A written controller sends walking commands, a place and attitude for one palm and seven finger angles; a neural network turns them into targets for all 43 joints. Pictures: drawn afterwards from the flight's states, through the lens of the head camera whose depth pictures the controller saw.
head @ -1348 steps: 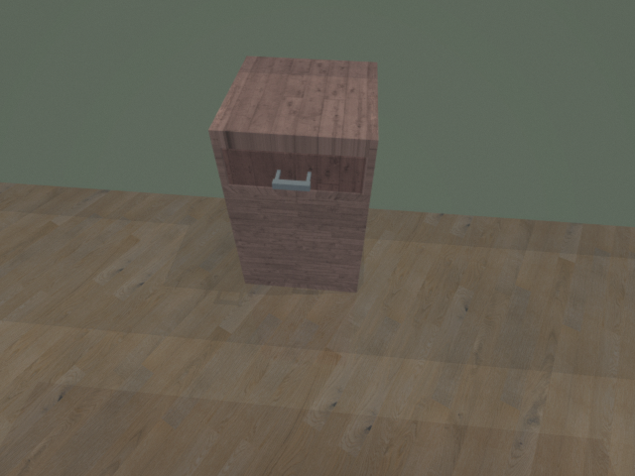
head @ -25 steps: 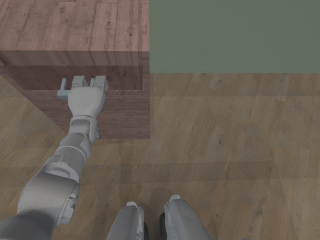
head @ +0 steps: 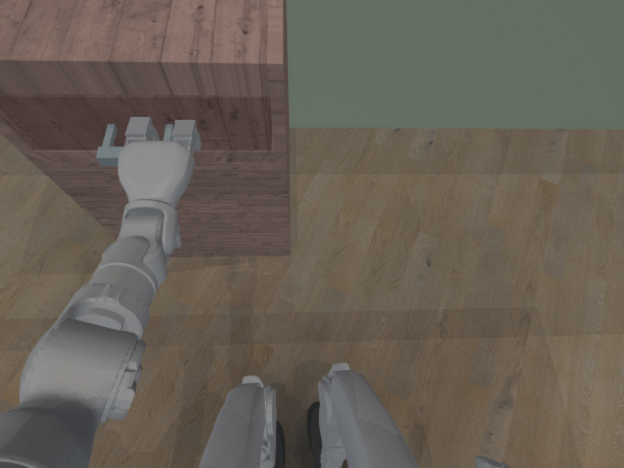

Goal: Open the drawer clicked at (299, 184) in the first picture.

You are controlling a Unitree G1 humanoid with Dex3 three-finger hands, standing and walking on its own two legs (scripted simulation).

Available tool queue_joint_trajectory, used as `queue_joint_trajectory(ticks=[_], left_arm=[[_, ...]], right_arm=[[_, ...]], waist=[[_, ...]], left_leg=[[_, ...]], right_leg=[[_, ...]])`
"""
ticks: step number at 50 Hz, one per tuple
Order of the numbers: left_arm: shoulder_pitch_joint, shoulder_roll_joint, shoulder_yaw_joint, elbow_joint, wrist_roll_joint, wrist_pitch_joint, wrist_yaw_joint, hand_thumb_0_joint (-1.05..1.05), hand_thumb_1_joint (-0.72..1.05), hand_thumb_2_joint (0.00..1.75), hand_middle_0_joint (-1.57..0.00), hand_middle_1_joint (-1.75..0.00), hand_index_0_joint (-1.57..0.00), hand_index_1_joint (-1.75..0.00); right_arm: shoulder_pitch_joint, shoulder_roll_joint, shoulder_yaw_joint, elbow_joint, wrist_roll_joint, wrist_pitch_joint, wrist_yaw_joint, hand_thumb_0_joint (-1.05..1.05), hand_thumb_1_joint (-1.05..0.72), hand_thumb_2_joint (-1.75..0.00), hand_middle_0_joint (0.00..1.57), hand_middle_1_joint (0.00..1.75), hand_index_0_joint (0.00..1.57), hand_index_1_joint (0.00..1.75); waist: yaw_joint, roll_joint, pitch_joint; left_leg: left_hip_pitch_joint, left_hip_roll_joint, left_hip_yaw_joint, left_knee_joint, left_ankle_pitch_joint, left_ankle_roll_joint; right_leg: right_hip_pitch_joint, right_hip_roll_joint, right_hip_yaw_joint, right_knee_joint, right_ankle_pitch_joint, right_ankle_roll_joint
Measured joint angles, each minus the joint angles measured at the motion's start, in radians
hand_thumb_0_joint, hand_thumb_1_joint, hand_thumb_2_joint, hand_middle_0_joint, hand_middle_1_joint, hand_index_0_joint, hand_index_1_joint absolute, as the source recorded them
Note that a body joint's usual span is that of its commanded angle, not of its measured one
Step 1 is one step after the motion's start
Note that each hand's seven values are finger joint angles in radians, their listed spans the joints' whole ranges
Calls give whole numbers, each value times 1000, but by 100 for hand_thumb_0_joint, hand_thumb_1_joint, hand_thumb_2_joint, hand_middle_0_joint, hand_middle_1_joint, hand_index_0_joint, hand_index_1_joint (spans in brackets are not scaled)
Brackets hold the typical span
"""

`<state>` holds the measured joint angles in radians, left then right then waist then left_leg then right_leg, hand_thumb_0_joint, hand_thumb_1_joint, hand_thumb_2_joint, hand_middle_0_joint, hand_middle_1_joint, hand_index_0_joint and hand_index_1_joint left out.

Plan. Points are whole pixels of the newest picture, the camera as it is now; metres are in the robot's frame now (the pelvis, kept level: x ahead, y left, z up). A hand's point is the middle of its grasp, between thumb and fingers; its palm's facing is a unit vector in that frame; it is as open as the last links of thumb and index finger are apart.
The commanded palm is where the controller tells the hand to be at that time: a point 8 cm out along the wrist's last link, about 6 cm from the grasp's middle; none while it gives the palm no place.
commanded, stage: lower the fingers behind the handle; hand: left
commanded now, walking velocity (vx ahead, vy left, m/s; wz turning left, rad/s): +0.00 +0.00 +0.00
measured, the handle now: (137, 144) +0.58 +0.23 -0.04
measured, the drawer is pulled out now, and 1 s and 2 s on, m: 0.00 0.00 0.00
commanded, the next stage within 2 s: lift the fingers back up to retry in 0.30 s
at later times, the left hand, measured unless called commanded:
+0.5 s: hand (168, 183) +0.50 +0.17 -0.03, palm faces +0.00 -0.01 -1.00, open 13.8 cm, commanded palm +0.47 +0.18 +0.01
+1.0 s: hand (152, 163) +0.50 +0.18 +0.02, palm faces -0.03 -0.05 -1.00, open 13.8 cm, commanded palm +0.47 +0.18 +0.07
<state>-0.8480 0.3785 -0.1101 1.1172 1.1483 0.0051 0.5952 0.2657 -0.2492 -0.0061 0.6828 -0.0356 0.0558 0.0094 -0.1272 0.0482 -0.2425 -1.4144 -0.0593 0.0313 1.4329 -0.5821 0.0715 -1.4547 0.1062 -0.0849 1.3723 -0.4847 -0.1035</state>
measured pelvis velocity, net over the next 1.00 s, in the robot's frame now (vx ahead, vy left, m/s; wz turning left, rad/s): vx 0.04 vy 0.01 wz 0.00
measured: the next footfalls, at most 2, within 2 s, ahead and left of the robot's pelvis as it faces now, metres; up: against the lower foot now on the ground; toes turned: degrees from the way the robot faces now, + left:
none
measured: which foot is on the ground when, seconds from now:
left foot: down 0.00-1.00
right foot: down 0.00-1.00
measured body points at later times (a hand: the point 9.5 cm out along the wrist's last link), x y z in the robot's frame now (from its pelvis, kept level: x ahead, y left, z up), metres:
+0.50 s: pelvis +0.00 +0.01 +0.00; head +0.15 +0.00 +0.42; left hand +0.49 +0.17 +0.03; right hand +0.03 -0.26 -0.13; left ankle +0.03 +0.08 -0.58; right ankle +0.06 -0.06 -0.58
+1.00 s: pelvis +0.04 +0.01 +0.06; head +0.17 +0.01 +0.49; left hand +0.50 +0.18 +0.08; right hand +0.07 -0.25 -0.07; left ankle +0.03 +0.08 -0.58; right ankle +0.06 -0.06 -0.58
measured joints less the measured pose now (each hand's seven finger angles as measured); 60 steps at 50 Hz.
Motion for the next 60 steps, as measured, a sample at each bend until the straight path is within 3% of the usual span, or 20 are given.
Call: queue_joint_trajectory(ticks=[7, 15, 26, 35, 42, 53, 60], left_arm=[[-30, 5, -14, 13, -20, 27, -33, 0, -49, 30, -21, -133, -32, -120], [-41, 17, -3, 19, -34, 12, -77, 0, -49, 30, -23, -135, -32, -120], [-2, 12, 7, -39, -30, -8, -73, 0, -49, 30, -23, -132, -32, -120], [63, -6, 32, -59, -43, -12, -86, 0, -49, 30, -26, -123, -32, -120], [98, -20, 17, -49, -34, -34, -55, 0, -49, 30, -30, -121, -32, -120], [138, -59, -3, -73, -48, -10, -60, 0, -49, 30, -31, -120, -32, -120], [183, -68, 5, -56, -25, -31, -58, 0, -49, 30, -31, -120, -32, -120]], right_arm=[[-11, 6, 14, -8, 10, -8, -10, 0, -91, -90, 20, 30, 20, 30], [13, 7, 25, -11, 14, -16, -19, 0, -91, -90, 20, 30, 20, 30], [30, 0, 4, -7, 13, 0, -16, 0, -91, -90, 20, 30, 20, 30], [29, 14, -5, -7, 16, 14, -19, 0, -91, -90, 20, 30, 20, 30], [39, 13, -13, 7, 11, 24, -16, 0, -91, -90, 20, 30, 20, 30], [30, 10, -33, -2, 8, 72, -5, 0, -91, -90, 20, 30, 20, 30], [23, 17, -26, -15, 3, 86, -4, 0, -91, -90, 20, 30, 20, 30]], waist=[[-7, 9, 10], [-14, 9, 4], [-2, 13, 8], [-4, 15, 21], [5, 13, 17], [18, 7, 26], [22, -4, 17]], left_leg=[[-10, -1, 1, 3, 10, 2], [-8, 0, 4, 0, 12, 4], [-1, 1, 8, -2, 6, 11], [100, -1, 6, -99, 26, 13], [201, -6, -7, -183, 36, 12], [345, -5, -12, -300, 49, 12], [390, -2, -5, -338, 50, 13]], right_leg=[[-9, -3, -1, 3, 10, 3], [-7, -2, 3, -1, 12, 5], [0, 0, 8, -5, 9, 11], [101, 4, 23, -100, 27, 19], [207, 5, 25, -184, 32, 20], [351, 11, 40, -299, 43, 23], [390, 17, 54, -330, 45, 22]])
